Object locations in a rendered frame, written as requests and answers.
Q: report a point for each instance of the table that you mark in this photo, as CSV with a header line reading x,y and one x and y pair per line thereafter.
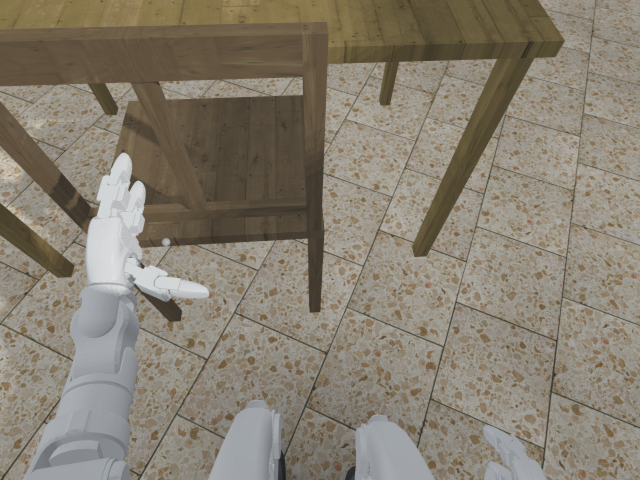
x,y
360,31

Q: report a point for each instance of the left robot upper arm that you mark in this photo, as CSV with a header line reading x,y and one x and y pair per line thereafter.
x,y
100,469

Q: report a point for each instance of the left robot hand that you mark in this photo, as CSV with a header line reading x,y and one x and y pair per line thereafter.
x,y
111,239

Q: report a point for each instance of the robot left forearm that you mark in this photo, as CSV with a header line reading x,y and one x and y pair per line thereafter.
x,y
92,418

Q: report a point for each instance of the robot thigh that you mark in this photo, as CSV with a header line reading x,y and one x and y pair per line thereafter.
x,y
385,452
253,440

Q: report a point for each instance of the left robot thigh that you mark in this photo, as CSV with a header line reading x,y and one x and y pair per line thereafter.
x,y
253,440

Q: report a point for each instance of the right robot hand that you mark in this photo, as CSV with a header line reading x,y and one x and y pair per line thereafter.
x,y
513,453

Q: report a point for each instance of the right robot thigh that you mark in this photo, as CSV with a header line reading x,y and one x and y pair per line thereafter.
x,y
385,452

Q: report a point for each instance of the chair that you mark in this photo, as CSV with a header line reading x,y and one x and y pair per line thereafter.
x,y
215,170

